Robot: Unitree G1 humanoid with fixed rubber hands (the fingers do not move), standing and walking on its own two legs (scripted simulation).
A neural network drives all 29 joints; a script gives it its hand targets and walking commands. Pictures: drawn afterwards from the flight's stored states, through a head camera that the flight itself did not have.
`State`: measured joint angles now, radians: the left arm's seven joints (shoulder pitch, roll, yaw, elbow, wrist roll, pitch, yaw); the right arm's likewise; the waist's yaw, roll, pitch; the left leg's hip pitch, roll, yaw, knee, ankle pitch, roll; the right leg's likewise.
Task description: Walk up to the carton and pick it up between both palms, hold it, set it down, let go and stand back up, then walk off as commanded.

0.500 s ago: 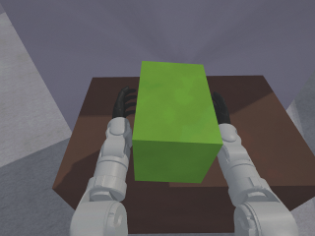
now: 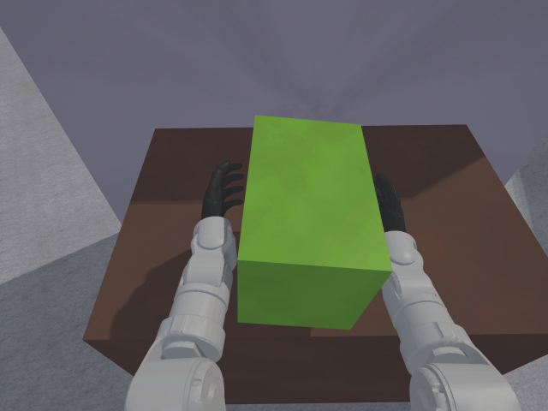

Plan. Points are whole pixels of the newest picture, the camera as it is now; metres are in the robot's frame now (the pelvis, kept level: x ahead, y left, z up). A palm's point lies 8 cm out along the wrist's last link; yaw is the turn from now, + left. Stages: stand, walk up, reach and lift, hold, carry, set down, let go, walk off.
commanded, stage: set down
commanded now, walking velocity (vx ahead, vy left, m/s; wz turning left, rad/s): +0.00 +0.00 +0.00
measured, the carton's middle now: (301, 219) +0.40 +0.00 +0.05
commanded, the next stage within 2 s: none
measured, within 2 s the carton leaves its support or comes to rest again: rests again in 1.62 s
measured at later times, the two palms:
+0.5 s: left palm (218, 225) +0.39 +0.13 +0.05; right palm (387, 232) +0.39 -0.14 +0.04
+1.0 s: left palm (219, 237) +0.39 +0.13 +0.02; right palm (383, 237) +0.39 -0.14 +0.02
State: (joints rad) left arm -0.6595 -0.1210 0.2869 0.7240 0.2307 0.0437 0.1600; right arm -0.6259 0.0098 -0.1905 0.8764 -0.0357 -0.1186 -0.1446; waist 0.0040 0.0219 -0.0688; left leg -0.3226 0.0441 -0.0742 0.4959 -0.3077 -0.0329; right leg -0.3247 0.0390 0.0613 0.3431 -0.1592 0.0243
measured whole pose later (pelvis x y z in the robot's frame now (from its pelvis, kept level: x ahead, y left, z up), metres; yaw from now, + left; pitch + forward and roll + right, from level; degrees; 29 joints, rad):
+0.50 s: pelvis +0.00 +0.00 +0.00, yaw +0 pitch +8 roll -3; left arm -0.65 -0.12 0.31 0.85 0.23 -0.10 0.17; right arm -0.62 0.01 -0.22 0.93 -0.10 -0.19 -0.13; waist 0.02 0.03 -0.06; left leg -0.32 0.05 -0.06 0.50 -0.32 -0.03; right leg -0.33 0.05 0.06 0.34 -0.16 0.02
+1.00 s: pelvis +0.01 +0.00 +0.00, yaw +0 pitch +9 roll -3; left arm -0.65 -0.12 0.35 0.97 0.24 -0.22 0.18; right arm -0.65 0.02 -0.32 1.04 -0.21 -0.28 -0.11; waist 0.02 0.03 -0.05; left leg -0.34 0.06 -0.06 0.50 -0.32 -0.03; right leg -0.35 0.05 0.06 0.34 -0.16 0.02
